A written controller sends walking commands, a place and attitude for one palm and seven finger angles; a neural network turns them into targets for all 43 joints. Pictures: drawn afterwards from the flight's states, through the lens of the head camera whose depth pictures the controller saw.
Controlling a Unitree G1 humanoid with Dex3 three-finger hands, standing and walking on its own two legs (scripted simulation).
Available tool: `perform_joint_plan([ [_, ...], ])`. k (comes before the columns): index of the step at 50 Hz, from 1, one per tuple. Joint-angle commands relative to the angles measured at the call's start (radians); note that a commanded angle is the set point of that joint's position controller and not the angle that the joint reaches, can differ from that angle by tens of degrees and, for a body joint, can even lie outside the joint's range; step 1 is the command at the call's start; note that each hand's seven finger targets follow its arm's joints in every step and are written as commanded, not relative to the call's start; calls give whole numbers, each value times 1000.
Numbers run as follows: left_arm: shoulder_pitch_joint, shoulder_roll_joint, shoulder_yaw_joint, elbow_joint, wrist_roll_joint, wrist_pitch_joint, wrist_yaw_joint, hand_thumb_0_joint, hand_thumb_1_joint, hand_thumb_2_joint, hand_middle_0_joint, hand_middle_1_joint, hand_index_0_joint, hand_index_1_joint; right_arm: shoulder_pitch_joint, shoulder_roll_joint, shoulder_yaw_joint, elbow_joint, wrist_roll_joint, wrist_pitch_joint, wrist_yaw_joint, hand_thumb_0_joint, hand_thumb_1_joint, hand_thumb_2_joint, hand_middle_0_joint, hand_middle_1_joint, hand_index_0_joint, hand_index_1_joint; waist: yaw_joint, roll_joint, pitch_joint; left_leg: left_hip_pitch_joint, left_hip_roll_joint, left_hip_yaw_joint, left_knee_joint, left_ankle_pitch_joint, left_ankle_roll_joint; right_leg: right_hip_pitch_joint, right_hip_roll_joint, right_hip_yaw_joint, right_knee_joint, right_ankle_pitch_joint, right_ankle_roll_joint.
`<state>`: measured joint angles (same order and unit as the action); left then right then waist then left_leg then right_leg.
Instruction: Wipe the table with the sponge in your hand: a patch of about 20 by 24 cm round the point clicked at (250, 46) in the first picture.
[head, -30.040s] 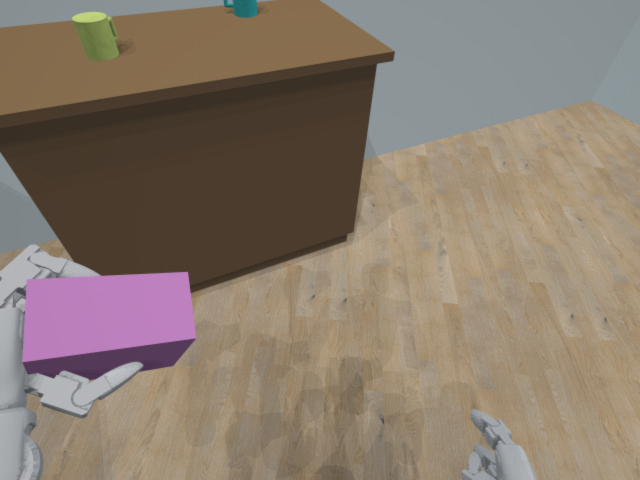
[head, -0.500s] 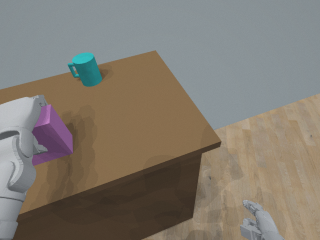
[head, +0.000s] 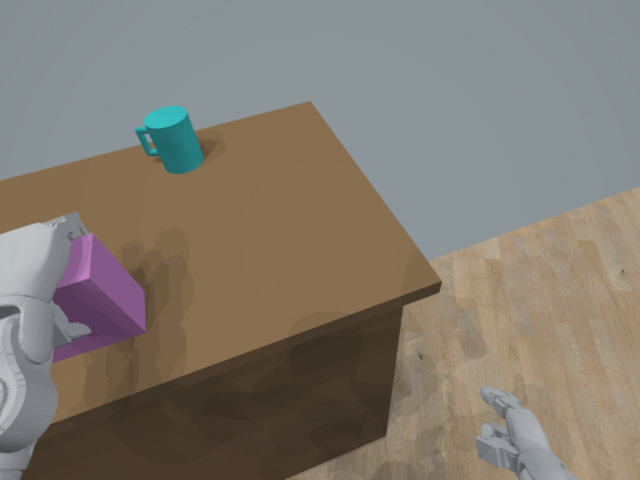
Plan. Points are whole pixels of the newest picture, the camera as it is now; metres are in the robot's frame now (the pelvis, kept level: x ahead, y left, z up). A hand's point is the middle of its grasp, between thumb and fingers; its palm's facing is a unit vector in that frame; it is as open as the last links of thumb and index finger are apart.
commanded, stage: lift the sponge slowly off the table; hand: left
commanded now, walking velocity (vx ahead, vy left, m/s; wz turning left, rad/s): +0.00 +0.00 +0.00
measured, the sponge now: (83, 310) +0.26 +0.33 +0.10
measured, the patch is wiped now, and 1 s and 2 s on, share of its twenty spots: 0.95 0.95 0.95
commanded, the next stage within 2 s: none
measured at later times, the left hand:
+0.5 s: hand (53, 295) +0.25 +0.32 +0.16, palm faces +0.10 -0.06 -0.99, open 10.6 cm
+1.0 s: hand (56, 283) +0.25 +0.31 +0.17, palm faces +0.11 -0.05 -0.99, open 10.6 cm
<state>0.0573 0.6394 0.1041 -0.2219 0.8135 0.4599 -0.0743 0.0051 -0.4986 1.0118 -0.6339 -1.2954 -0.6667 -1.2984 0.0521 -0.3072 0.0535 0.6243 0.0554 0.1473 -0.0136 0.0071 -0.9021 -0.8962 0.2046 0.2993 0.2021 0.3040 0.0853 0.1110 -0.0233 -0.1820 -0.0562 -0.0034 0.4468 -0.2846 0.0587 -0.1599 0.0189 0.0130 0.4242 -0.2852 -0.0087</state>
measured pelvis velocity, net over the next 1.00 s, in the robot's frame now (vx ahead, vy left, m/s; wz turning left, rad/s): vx -0.02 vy -0.01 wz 0.03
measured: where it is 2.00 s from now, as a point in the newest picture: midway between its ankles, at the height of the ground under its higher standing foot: outside the picture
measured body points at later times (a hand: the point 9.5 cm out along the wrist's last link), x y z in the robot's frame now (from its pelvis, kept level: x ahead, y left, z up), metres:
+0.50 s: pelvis -0.01 +0.00 +0.00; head +0.00 -0.04 +0.45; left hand +0.24 +0.32 +0.21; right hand +0.23 -0.21 -0.09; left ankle -0.03 +0.08 -0.74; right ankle -0.04 -0.12 -0.74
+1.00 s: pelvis -0.02 -0.01 +0.00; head -0.02 -0.05 +0.45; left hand +0.24 +0.30 +0.23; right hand +0.23 -0.21 -0.09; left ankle -0.03 +0.08 -0.74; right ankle -0.04 -0.12 -0.74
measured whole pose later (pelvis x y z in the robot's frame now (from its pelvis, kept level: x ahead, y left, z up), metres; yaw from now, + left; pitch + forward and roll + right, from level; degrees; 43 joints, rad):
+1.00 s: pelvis -0.02 -0.01 +0.00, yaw +2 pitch -1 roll +0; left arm -0.13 0.65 0.01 -0.16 0.83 0.47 -0.17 -0.01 -0.51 1.01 -0.65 -1.29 -0.68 -1.29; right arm 0.01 -0.29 0.08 0.65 0.04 0.12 -0.06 0.01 -0.90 -0.90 0.21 0.30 0.20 0.30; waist 0.13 0.11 0.00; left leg -0.14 -0.05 -0.04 0.40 -0.24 0.04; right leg -0.12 0.02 -0.02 0.39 -0.25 -0.03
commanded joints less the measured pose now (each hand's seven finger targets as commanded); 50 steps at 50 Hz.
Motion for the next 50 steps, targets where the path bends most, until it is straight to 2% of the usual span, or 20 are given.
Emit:
perform_joint_plan([
  [1,45,131,44,-73,-40,35,-39,0,100,1300,-1200,-1600,-1200,-1600,-174,-109,-43,-163,2,-45,-10,0,-900,-900,200,300,200,300,26,-106,-146,0,35,-29,-33,445,-31,125,11,-24,7,384,-31],
  [6,-56,180,59,-45,-21,55,-35,0,100,1300,-1200,-1600,-1200,-1600,-181,-116,-40,-152,-2,-43,-26,0,-900,-900,200,300,200,300,24,-123,-129,-9,30,-26,-44,378,-27,113,10,-16,-5,338,-35],
  [8,-81,220,91,-88,-9,55,-37,0,100,1300,-1200,-1600,-1200,-1600,-210,-115,-37,-162,-2,-47,-28,0,-900,-900,200,300,200,300,38,-99,-171,6,26,-31,-35,385,-24,123,17,7,-3,350,-40],
  [11,-97,195,60,-97,-7,47,-43,0,100,1300,-1200,-1600,-1200,-1600,-193,-109,-35,-154,-6,-44,-29,0,-900,-900,200,300,200,300,30,-84,-176,16,27,-34,-39,431,-26,134,11,-15,1,364,-39],
  [13,-83,232,102,-136,-2,47,-42,0,100,1300,-1200,-1600,-1200,-1600,-220,-107,-33,-164,-7,-49,-27,0,-900,-900,200,300,200,300,46,-59,-208,31,26,-39,-30,449,-23,140,19,3,1,380,-44],
  [15,-113,204,68,-101,-6,48,-43,0,100,1300,-1200,-1600,-1200,-1600,-195,-102,-30,-152,-8,-47,-31,0,-900,-900,200,300,200,300,27,-76,-167,18,29,-36,-38,442,-27,128,14,-18,-3,362,-40],
  [18,-157,248,100,-135,8,49,-43,0,100,1300,-1200,-1600,-1200,-1600,-224,-106,-28,-162,-8,-48,-30,0,-900,-900,200,300,200,300,43,-56,-181,23,27,-43,-45,422,-24,124,23,-2,-10,342,-48],
  [21,-222,213,48,-126,14,45,-44,0,100,1300,-1200,-1600,-1200,-1600,-203,-103,-31,-151,-10,-48,-37,0,-900,-900,200,300,200,300,24,-42,-179,37,27,-42,-52,429,-28,119,18,-20,-17,325,-46],
  [23,-237,270,99,-134,27,46,-43,0,100,1300,-1200,-1600,-1200,-1600,-228,-106,-26,-157,-10,-54,-38,0,-900,-900,200,300,200,300,41,-40,-200,38,25,-47,-48,420,-24,126,24,1,-17,328,-54],
  [25,-252,232,65,-166,20,30,-42,0,100,1300,-1200,-1600,-1200,-1600,-213,-94,-26,-156,-13,-58,-39,0,-900,-900,200,300,200,300,33,-36,-231,58,25,-50,-44,480,-26,148,17,-18,-9,354,-50],
  [28,-259,272,105,-185,26,30,-41,0,100,1300,-1200,-1600,-1200,-1600,-234,-95,-25,-161,-11,-58,-38,0,-900,-900,200,300,200,300,41,-26,-235,63,26,-53,-47,465,-24,142,26,-3,-18,344,-54],
  [30,-305,241,64,-155,31,28,-40,0,100,1300,-1200,-1600,-1200,-1600,-215,-91,-23,-149,-12,-59,-43,0,-900,-900,200,300,200,300,25,-32,-200,57,25,-48,-54,450,-27,127,21,-22,-23,320,-51],
  [33,-375,300,101,-161,52,27,-34,0,100,1300,-1200,-1600,-1200,-1600,-242,-96,-20,-153,-11,-64,-48,0,-900,-900,200,300,200,300,38,-24,-222,64,21,-53,-61,416,-23,130,28,-1,-31,301,-60],
  [34,-421,260,54,-167,49,18,-35,0,100,1300,-1200,-1600,-1200,-1600,-228,-87,-15,-155,-12,-70,-52,0,-900,-900,200,300,200,300,27,-27,-234,69,18,-49,-58,427,-24,140,17,-18,-27,303,-56],
  [35,-405,274,69,-116,47,19,-33,0,100,1300,-1200,-1600,-1200,-1600,-219,-90,-19,-139,-13,-69,-54,0,-900,-900,200,300,200,300,26,-28,-205,64,19,-50,-66,409,-26,128,21,-18,-37,288,-56],
  [38,-460,337,111,-119,61,13,-38,0,100,1300,-1200,-1600,-1200,-1600,-243,-95,-15,-145,-13,-71,-59,0,-900,-900,200,300,200,300,37,-26,-237,67,14,-51,-67,389,-21,146,25,2,-42,292,-61],
  [43,-511,314,84,-138,59,-2,-49,0,100,1300,-1200,-1600,-1200,-1600,-244,-87,-12,-148,-10,-77,-59,0,-900,-900,200,300,200,300,30,29,-244,88,13,-53,-69,417,-24,143,27,-3,-46,304,-64],
  [45,-484,290,69,-136,50,-11,-48,0,100,1300,-1200,-1600,-1200,-1600,-229,-82,-17,-142,-16,-82,-60,0,-900,-900,200,300,200,300,33,9,-261,97,11,-51,-65,448,-23,161,19,-16,-41,327,-58],
  [48,-486,322,99,-130,59,10,-54,0,100,1300,-1200,-1600,-1200,-1600,-251,-88,-15,-152,-9,-77,-54,0,-900,-900,200,300,200,300,44,-1,-251,76,12,-54,-70,432,-24,161,24,-1,-42,326,-63],
  [50,-515,289,56,-101,55,15,-59,0,100,1300,-1200,-1600,-1200,-1600,-235,-87,-14,-140,-10,-74,-54,0,-900,-900,200,300,200,300,30,-19,-228,70,14,-50,-79,414,-26,152,18,-17,-46,307,-59],
])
